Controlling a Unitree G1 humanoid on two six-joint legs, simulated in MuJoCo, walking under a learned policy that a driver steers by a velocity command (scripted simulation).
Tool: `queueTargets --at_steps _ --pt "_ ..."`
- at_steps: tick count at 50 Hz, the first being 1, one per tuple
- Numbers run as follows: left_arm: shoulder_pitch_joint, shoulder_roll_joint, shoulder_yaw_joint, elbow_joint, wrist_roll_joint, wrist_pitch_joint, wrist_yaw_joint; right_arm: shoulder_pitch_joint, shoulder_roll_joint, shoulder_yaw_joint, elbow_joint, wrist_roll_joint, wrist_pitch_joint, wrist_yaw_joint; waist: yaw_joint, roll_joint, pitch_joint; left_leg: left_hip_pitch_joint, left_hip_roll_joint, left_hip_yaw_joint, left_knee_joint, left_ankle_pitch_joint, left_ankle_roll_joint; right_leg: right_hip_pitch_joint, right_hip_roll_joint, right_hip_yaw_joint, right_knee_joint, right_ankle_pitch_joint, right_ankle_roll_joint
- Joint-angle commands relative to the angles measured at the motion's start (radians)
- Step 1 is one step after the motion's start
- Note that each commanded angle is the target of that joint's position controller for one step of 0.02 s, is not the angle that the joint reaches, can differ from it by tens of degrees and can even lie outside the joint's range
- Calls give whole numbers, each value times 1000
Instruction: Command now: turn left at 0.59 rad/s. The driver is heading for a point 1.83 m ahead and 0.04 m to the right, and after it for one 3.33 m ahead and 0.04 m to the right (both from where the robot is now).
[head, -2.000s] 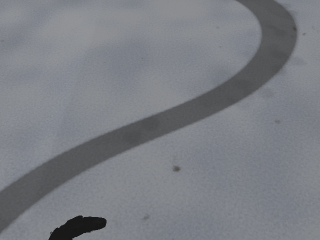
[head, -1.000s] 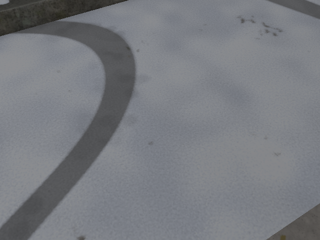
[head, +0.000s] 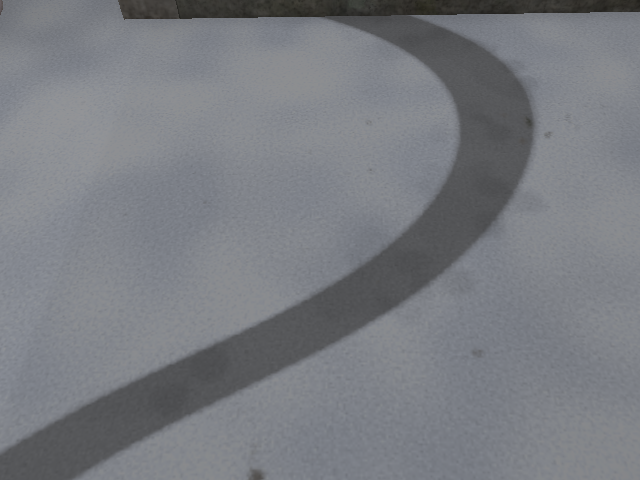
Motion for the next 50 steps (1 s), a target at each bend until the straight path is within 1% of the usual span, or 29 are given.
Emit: queueTargets --at_steps 1,3,4,6,7,8,9,10,11,12,13,15,19,23,27,29,30,31,32,33,34,36,38,40,43,46,48,49,50 --pt "-15 202 66 -49 -11 -3 1 -77 -12 16 -112 0 -22 21 28 -226 -124 56 19 64 -227 -70 13 162 -220 160 -151 88 -217" --pt "2 219 74 -31 -23 -2 -7 -46 -44 5 -103 5 -18 34 26 -245 -123 134 5 91 -354 -39 42 155 -248 164 -137 109 -216" --pt "-6 221 75 -24 -31 -2 -9 -14 -49 1 -93 4 -17 39 4 -241 -123 189 -4 105 -449 12 65 146 -254 153 -107 150 -201" --pt "38 189 69 13 -44 -2 -11 84 -69 -14 -55 0 -17 41 -38 -179 -128 383 -43 96 -662 157 130 46 -210 73 20 132 -116" --pt "54 134 58 10 -24 -5 -14 124 -150 -40 -58 -2 -18 32 -30 41 -124 537 121 -160 -732 374 200 -158 -124 -40 260 -96 -9" --pt "-51 104 41 -67 6 -20 -6 119 -252 -59 -81 -27 -19 26 -60 328 -87 551 375 -517 -777 510 399 -464 40 -51 461 -456 73" --pt "-143 153 58 -84 2 -27 -4 139 -192 -42 -97 -47 -41 28 -121 204 -127 507 370 -531 -797 439 448 -461 22 99 637 -465 77" --pt "-133 152 61 -71 -16 -24 -11 79 -159 -29 -97 -46 -52 24 -82 170 -106 473 321 -448 -791 356 400 -469 9 122 693 -379 66" --pt "-100 140 62 -42 -14 -17 -11 8 -140 -25 -112 -24 -56 17 -48 108 -94 439 254 -380 -779 294 340 -452 0 132 693 -292 65" --pt "-93 151 66 -37 -2 -11 -10 -40 -126 -19 -119 -3 -53 11 -34 88 -81 410 229 -352 -779 310 316 -445 1 136 694 -230 74" --pt "-75 147 67 -32 4 -11 -11 -61 -113 -10 -123 -2 -50 7 -14 91 -90 364 198 -317 -773 374 309 -394 15 127 718 -185 81" --pt "-48 142 65 -24 -4 -16 -12 -56 -97 -4 -124 -13 -47 -4 -4 94 -121 347 171 -294 -766 405 310 -349 39 121 734 -127 90" --pt "-67 118 48 -32 -10 -21 2 -20 -77 6 -109 -18 -51 -7 -32 111 -142 416 165 -296 -748 417 308 -339 29 120 604 -113 100" --pt "-102 93 33 -52 -12 -20 -9 -12 -89 3 -93 -21 -44 6 -65 130 -122 380 158 -309 -726 403 318 -207 25 90 400 -194 85" --pt "-63 90 33 -47 -26 -22 -29 -22 -74 12 -75 -8 -34 15 -54 142 -108 365 160 -359 -691 492 323 -54 46 73 170 -178 60" --pt "-9 70 26 -25 -13 -31 -39 -26 -27 30 -61 8 -37 14 -12 107 -114 318 110 -334 -657 476 265 130 35 88 -99 65 21" --pt "4 123 33 -38 3 -35 -39 2 1 39 -61 -8 -51 12 -26 6 -148 250 67 -290 -600 318 198 252 -79 190 -106 286 -15" --pt "-29 179 39 -54 16 -31 -37 66 15 40 -51 -27 -67 17 -94 -188 -158 156 -36 -179 -520 8 138 312 -202 293 -61 529 -104" --pt "-65 120 29 -43 4 -29 -43 21 -13 34 -58 -35 -72 15 -82 -275 -144 183 -33 -98 -541 -40 79 200 -239 343 -99 390 -202" --pt "-96 81 18 -54 -2 -30 -48 -14 -38 25 -53 -34 -69 11 -67 -231 -117 220 -16 -87 -558 13 58 172 -189 314 -110 263 -189" --pt "-82 82 19 -47 -2 -29 -48 -60 -27 25 -57 -31 -62 8 -45 -209 -106 228 -21 -83 -574 80 54 167 -142 286 -107 167 -149" --pt "-71 59 4 -35 -3 -37 -51 -43 23 35 -41 -44 -47 9 -50 -172 -74 339 0 -104 -645 145 56 63 -97 256 -124 6 -100" --pt "-68 97 13 -42 -13 -37 -52 -35 3 27 -30 -36 -53 8 -46 -122 -26 343 -18 -81 -638 144 84 23 -55 225 -117 -48 -76" --pt "-75 135 26 -60 -25 -33 -48 -37 -14 17 -28 -37 -61 -1 -45 -124 -30 334 -23 -52 -613 147 88 24 -64 260 -102 4 -99" --pt "-62 151 39 -82 -36 -18 -43 -23 -4 11 -22 -31 -67 -11 -38 -112 -62 312 -33 -11 -562 153 76 44 -78 319 -61 116 -140" --pt "-54 145 46 -106 -29 -9 -40 -21 -9 1 -21 -27 -64 -11 -31 -89 -80 328 -22 1 -546 164 91 -3 -54 337 -16 122 -139" --pt "-69 132 47 -125 -33 -6 -41 2 -24 -9 -17 -26 -58 -11 -43 -23 -83 380 21 -27 -585 173 126 -94 -4 299 55 82 -103" --pt "-74 121 46 -134 -35 -8 -40 26 -47 -19 -14 -23 -54 -18 -49 57 -79 417 86 -97 -646 174 167 -164 43 244 130 19 -65" --pt "-75 103 41 -140 -32 -10 -40 61 -72 -26 -7 -25 -49 -23 -61 163 -91 465 212 -229 -732 226 246 -241 99 153 262 -80 -20"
